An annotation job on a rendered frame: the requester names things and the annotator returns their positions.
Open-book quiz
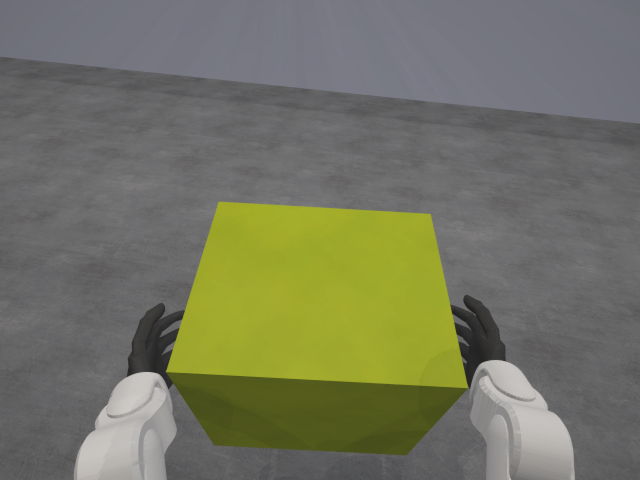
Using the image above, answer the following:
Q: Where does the carton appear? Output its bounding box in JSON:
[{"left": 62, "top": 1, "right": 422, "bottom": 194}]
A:
[{"left": 166, "top": 202, "right": 468, "bottom": 455}]

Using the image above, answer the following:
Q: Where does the robot left forearm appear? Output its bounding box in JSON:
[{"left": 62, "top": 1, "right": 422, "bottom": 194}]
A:
[{"left": 74, "top": 372, "right": 177, "bottom": 480}]

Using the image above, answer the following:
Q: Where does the left robot hand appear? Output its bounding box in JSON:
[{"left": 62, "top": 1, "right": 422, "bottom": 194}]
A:
[{"left": 127, "top": 303, "right": 185, "bottom": 390}]

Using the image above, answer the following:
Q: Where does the robot right forearm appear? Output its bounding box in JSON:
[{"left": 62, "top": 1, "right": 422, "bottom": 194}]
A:
[{"left": 469, "top": 360, "right": 575, "bottom": 480}]

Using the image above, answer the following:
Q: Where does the right robot hand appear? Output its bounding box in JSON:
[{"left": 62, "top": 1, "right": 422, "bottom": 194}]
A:
[{"left": 450, "top": 295, "right": 506, "bottom": 388}]

